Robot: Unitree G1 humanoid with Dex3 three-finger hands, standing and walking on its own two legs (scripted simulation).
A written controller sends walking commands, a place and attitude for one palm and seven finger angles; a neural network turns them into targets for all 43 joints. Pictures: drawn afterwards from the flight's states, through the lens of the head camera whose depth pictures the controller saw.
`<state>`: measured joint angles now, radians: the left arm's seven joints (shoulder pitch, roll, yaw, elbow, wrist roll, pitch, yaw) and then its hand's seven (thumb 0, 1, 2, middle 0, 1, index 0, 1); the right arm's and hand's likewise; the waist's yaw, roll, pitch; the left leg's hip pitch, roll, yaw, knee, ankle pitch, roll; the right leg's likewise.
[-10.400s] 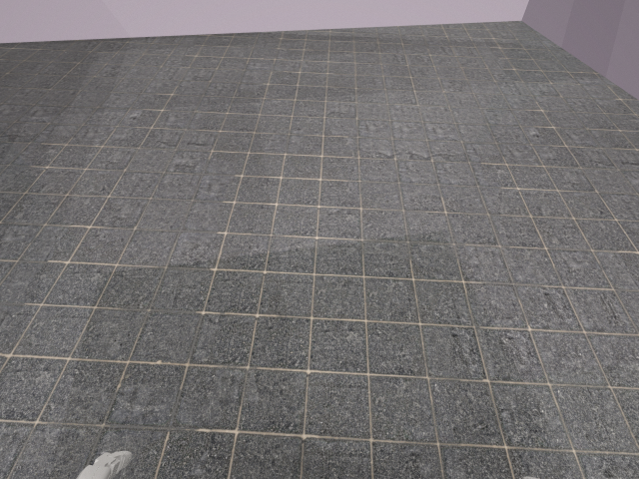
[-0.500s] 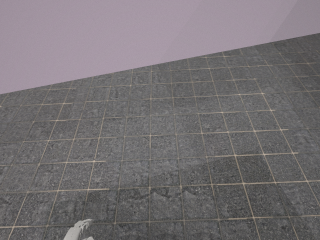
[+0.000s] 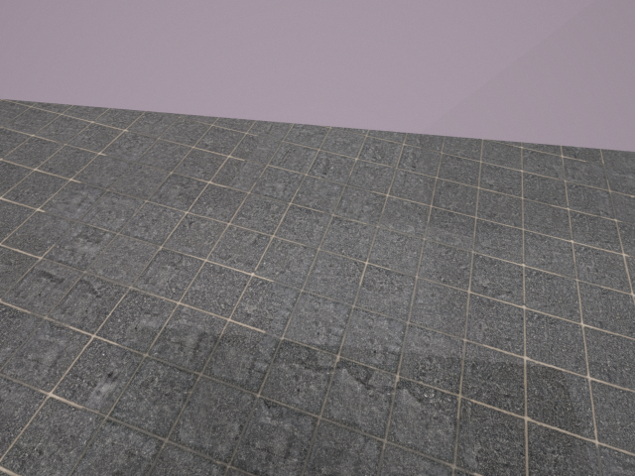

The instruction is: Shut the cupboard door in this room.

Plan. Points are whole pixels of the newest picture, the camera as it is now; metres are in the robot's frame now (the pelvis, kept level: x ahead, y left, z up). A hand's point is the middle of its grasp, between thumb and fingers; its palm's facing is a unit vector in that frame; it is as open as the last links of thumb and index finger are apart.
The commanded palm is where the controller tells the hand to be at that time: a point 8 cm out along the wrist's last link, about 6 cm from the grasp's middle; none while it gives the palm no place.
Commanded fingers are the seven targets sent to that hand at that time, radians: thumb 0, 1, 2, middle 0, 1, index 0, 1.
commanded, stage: turn or walk to find it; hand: left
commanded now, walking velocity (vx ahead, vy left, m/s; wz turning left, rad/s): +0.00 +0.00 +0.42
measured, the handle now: out of the picture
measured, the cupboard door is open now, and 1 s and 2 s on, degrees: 91 91 91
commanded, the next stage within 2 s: none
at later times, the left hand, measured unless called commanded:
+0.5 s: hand out of the picture +0.03 +0.23 -0.15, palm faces +0.18 -0.95 -0.25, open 7.4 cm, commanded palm none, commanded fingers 0.00 0.90 0.90 -0.20 -0.30 -0.20 -0.30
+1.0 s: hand out of the picture -0.10 +0.15 -0.14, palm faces +0.44 -0.86 -0.26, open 7.4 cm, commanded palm none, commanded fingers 0.00 0.90 0.90 -0.20 -0.30 -0.20 -0.30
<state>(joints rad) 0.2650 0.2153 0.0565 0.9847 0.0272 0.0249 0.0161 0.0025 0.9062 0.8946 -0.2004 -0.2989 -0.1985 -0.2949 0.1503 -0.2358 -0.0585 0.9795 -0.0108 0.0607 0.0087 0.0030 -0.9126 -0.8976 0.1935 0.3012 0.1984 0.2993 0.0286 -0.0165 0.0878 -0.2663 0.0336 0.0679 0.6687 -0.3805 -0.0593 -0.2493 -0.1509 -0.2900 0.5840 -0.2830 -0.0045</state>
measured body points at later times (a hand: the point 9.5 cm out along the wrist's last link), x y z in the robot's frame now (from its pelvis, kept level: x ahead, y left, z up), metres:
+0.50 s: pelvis -0.04 +0.02 +0.01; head -0.01 +0.02 +0.46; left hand +0.02 +0.28 -0.13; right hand +0.03 -0.22 -0.14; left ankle -0.01 +0.11 -0.73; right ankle -0.03 -0.13 -0.69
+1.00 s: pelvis -0.07 -0.05 +0.01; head -0.03 -0.06 +0.46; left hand -0.12 +0.19 -0.12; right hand +0.06 -0.28 -0.15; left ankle -0.18 +0.10 -0.65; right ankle -0.04 -0.12 -0.73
